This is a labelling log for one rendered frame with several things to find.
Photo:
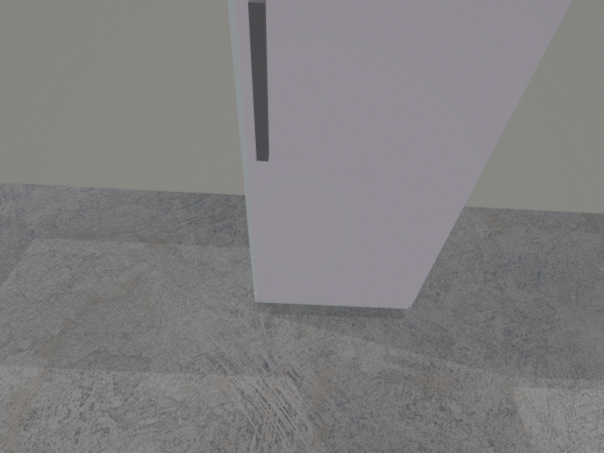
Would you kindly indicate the fridge door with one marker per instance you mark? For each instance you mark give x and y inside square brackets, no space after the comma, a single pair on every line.
[382,115]

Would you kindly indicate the handle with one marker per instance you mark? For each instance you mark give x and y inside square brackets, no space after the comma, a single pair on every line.
[258,46]

